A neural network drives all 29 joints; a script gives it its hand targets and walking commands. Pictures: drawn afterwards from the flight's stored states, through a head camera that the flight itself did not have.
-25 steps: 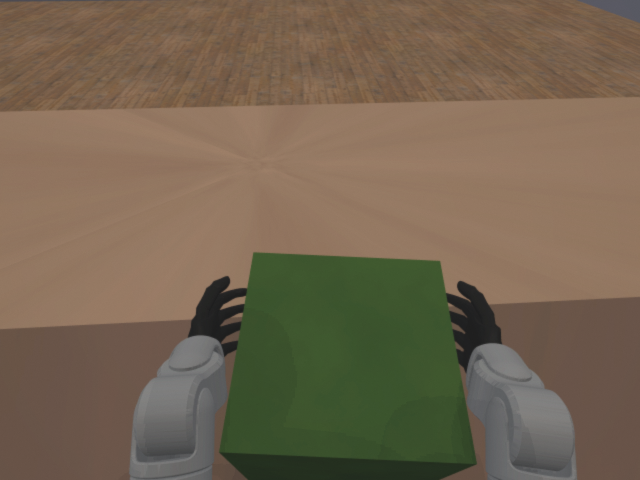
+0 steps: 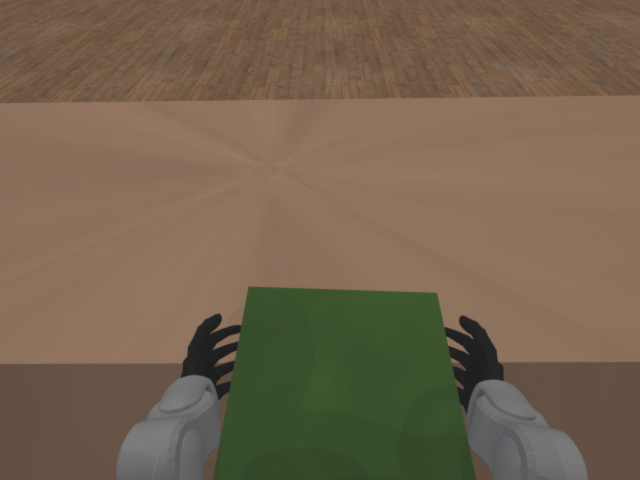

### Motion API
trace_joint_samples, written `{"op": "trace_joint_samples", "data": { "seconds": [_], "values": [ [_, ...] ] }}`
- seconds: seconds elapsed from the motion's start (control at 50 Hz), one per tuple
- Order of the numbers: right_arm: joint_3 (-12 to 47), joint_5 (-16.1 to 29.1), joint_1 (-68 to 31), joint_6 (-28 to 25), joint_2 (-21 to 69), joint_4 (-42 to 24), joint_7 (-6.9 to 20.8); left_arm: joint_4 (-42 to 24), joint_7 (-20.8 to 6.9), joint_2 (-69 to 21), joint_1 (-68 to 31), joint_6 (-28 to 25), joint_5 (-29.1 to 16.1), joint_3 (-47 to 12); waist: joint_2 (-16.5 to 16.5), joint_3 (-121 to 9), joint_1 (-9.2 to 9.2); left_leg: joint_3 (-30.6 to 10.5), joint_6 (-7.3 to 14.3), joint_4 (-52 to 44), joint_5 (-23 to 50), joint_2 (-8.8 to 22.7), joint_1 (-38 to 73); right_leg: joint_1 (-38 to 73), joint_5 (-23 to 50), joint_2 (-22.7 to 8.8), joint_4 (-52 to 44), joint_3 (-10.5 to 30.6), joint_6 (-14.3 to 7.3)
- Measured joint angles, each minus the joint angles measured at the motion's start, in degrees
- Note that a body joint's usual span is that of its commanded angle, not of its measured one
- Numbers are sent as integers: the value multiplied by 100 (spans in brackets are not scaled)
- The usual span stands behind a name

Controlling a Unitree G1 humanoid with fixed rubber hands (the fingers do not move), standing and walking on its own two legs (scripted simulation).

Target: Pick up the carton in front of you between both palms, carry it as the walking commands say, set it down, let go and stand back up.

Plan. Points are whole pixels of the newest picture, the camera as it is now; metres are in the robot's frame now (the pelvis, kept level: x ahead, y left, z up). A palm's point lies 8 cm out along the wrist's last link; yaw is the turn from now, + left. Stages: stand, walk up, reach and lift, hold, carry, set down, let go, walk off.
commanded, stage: carry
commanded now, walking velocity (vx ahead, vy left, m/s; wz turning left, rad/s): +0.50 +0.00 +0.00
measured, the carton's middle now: (337, 420) +0.21 +0.02 +0.01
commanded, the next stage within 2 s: none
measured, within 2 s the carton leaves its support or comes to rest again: neither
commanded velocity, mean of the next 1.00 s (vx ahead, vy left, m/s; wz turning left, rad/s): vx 0.50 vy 0.00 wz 0.00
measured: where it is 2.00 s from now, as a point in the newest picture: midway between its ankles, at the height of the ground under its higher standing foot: (349, 250)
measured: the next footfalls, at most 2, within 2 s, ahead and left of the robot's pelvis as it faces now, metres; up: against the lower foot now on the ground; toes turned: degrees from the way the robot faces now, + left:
left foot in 0.28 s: +0.38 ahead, +0.13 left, +0.00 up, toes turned +10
right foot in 0.78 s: +0.71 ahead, -0.10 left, +0.00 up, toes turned -13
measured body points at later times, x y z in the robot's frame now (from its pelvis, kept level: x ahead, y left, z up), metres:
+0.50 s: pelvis +0.33 +0.05 +0.00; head +0.34 +0.06 +0.45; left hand +0.59 +0.18 +0.06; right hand +0.55 -0.13 +0.07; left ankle +0.34 +0.12 -0.75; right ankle +0.30 -0.09 -0.67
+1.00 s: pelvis +0.65 -0.03 -0.01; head +0.71 -0.05 +0.43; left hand +1.00 +0.12 +0.06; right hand +1.01 -0.19 +0.06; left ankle +0.63 +0.12 -0.66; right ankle +0.67 -0.09 -0.75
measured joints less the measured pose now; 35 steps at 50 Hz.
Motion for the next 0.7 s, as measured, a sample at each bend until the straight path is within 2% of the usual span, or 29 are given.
{"op": "trace_joint_samples", "data": {
  "seconds": [0.06,0.14,0.22,0.26,0.28,0.3,0.32,0.36,0.38,0.42,0.5,0.56,0.64,0.7],
  "values": [
    [27,-103,86,-84,3,-201,92,-147,-9,9,-20,-15,17,-68,-8,27,25,80,-25,-893,581,69,-315,560,-46,18,-489,55,78],
    [2,-179,89,-77,5,-508,101,-287,-24,26,-146,-24,7,-144,56,54,-101,229,-29,-2001,1131,92,-443,1232,-324,13,-803,95,246],
    [5,-191,155,60,6,-634,66,-364,-39,29,-100,88,38,-194,39,11,-216,544,28,-2688,1382,-1,-257,1864,-835,-50,-842,143,473],
    [12,-157,138,130,3,-591,61,-403,-44,26,-51,163,85,-193,-14,30,-223,733,117,-2938,1311,-103,17,2079,-1244,-148,-550,229,608],
    [24,-134,97,136,1,-514,62,-410,-45,26,-45,192,112,-165,-77,63,-250,811,286,-2966,1399,-174,166,2063,-1535,-262,-114,290,643],
    [44,-122,32,106,-2,-348,70,-346,-47,23,-70,210,128,-98,-216,110,-313,897,425,-2697,1290,-249,178,1835,-1623,-471,652,365,606],
    [46,-119,-40,99,-5,-194,80,-256,-50,18,-93,214,137,-44,-239,155,-379,928,497,-2454,1027,-261,173,1405,-1528,-541,1706,571,540],
    [56,-102,-82,67,-8,-19,89,-160,-52,18,-102,213,149,10,-157,285,-456,932,527,-2443,660,-232,358,397,-1339,-405,3667,1007,423],
    [53,-94,-49,40,-3,-18,89,-157,-55,14,-81,196,155,-1,-108,348,-477,931,456,-2604,647,-214,521,-57,-1234,-331,4276,1098,360],
    [40,-89,55,-30,7,-86,97,-164,-71,12,-19,113,171,-65,-34,429,-518,917,408,-3003,652,-220,890,-775,-907,-287,4659,1121,280],
    [48,-143,165,-175,7,-218,154,-178,-169,16,58,-109,232,-166,61,420,-563,828,339,-3742,608,-225,1643,-1635,-292,-354,3767,969,253],
    [34,-162,99,-249,4,-172,195,-158,-190,20,24,-193,285,-176,60,349,-531,764,246,-4118,479,-237,2186,-1969,225,-416,2873,870,297],
    [15,-170,-149,-311,-17,52,203,-46,-188,27,-173,-207,331,-83,23,268,-425,735,82,-4273,84,-266,2824,-2112,782,-430,1809,686,305],
    [-47,-199,-508,-338,-51,332,65,209,-97,70,-546,-195,331,38,37,264,-383,700,-69,-4149,-370,-278,3231,-2032,960,-362,1361,507,239]
  ]
}}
